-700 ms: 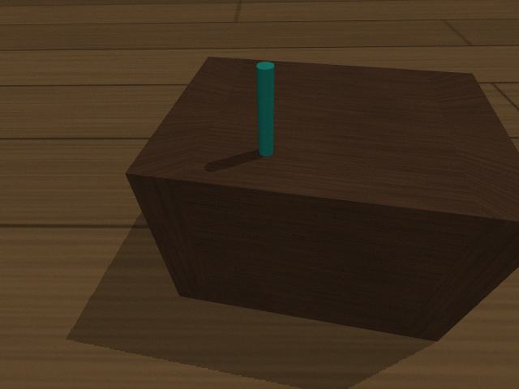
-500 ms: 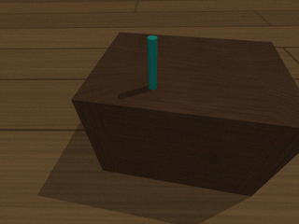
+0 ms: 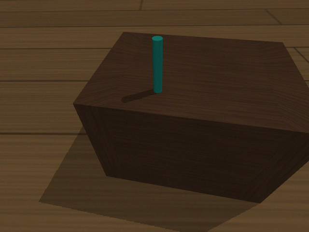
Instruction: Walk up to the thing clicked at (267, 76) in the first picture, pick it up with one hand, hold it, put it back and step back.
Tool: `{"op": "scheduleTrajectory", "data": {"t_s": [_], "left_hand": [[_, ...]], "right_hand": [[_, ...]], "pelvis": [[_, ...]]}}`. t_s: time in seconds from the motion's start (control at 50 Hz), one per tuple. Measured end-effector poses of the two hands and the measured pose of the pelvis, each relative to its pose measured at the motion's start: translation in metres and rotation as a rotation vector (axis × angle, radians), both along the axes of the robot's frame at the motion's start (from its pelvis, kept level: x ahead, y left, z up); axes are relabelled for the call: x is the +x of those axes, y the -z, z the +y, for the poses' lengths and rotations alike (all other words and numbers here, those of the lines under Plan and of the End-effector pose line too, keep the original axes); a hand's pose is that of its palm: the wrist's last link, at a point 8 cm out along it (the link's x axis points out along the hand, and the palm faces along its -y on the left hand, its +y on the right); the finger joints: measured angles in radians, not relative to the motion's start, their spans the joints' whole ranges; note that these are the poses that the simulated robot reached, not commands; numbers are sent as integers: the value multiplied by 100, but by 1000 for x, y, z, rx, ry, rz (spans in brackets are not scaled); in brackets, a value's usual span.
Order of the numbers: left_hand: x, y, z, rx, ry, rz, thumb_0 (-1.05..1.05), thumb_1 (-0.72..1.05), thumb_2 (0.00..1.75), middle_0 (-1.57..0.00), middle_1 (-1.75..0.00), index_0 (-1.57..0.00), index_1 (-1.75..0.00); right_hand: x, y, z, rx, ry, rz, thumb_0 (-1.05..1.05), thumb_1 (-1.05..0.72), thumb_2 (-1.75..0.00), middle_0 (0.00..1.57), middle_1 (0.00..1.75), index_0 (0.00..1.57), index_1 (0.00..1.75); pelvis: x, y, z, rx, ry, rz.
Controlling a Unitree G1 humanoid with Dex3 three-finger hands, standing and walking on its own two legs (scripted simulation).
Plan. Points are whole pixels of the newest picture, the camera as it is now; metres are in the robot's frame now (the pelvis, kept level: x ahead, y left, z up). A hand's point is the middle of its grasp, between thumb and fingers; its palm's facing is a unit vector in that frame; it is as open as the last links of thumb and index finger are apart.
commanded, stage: stand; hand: left
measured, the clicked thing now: (157, 67) +0.74 +0.01 +0.04
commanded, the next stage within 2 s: walk up in 0.42 s
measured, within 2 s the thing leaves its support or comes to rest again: neither
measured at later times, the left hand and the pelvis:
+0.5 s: hand out of the picture +0.08 +0.25 -0.16, palm faces -0.05 -0.94 -0.33, open 7.4 cm; pelvis +0.01 -0.01 +0.00, yaw -2 degrees
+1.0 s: hand out of the picture +0.18 +0.16 -0.16, palm faces -0.14 -0.93 -0.33, open 7.4 cm; pelvis +0.13 -0.10 -0.02, yaw -8 degrees
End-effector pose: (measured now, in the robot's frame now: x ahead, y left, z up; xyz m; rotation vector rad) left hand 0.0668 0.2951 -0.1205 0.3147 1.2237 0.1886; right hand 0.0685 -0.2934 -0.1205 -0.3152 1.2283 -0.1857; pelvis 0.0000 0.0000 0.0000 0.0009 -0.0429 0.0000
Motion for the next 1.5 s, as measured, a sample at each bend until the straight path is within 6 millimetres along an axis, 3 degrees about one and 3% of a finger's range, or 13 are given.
{"op": "scheduleTrajectory", "data": {"t_s": [0.46, 0.58, 0.7, 0.78, 0.9, 1.0, 1.12, 1.22, 1.3, 1.4, 1.5], "left_hand": [[6, 0, 2, -5, 5, 4, 0, 91, 90, -20, -30, -20, -30], [21, -2, 3, 17, 46, 30, 0, 91, 90, -20, -30, -20, -30], [54, -7, -21, 47, 99, 35, 0, 91, 90, -20, -30, -20, -30], [71, 1, -45, 77, 105, -8, 0, 91, 90, -20, -30, -20, -30], [87, -4, -80, 26, 99, -2, 0, 91, 90, -20, -30, -20, -30], [117, 2, -90, -4, 124, 0, 0, 90, 90, -20, -30, -21, -30], [179, 21, -90, -5, 162, -11, 0, 91, 90, -20, -30, -20, -30], [235, 15, -103, 5, 219, -50, 0, 91, 90, -20, -30, -20, -30], [271, 9, -115, 31, 249, -95, 0, 91, 90, -20, -30, -20, -30], [299, 3, -130, 56, 266, -123, 0, 91, 90, -20, -30, -20, -30], [324, -3, -144, 46, 270, -140, 0, 91, 90, -20, -30, -20, -30]], "right_hand": [[9, -2, -4, -5, -1, -27, 1, -90, -90, 21, 30, 21, 30], [-12, -9, -41, -61, 62, -63, 0, -90, -90, 21, 30, 21, 30], [-26, -2, -103, -108, 114, 4, 1, -90, -90, 21, 30, 21, 30], [-10, 15, -136, -122, 125, 27, 1, -90, -90, 21, 30, 21, 30], [42, 3, -139, -73, 92, -37, 1, -90, -90, 20, 30, 20, 30], [81, -7, -130, -53, 65, -70, 1, -90, -90, 21, 30, 20, 30], [118, -6, -121, -84, 91, -115, 1, -90, -90, 21, 30, 21, 30], [135, -10, -119, -70, 117, -124, 1, -90, -90, 21, 30, 21, 30], [146, -1, -131, -59, 134, -113, 1, -90, -90, 21, 30, 21, 30], [160, 15, -144, -34, 189, -92, 1, -90, -90, 21, 30, 21, 30], [169, 20, -144, -6, 200, -78, 1, -90, -90, 21, 30, 20, 30]], "pelvis": [[8, 2, -1, 5, 13, 5], [21, 6, -21, 26, 59, 5], [47, 18, -56, 31, 109, -15], [66, 33, -82, 0, 115, -30], [97, 19, -95, -13, 135, -25], [130, 17, -100, -19, 149, -8], [170, 27, -95, 1, 165, -5], [190, 21, -103, -1, 187, 0], [202, 24, -113, -5, 198, 1], [216, 28, -123, -3, 204, 2], [226, 24, -126, 13, 205, 2]]}}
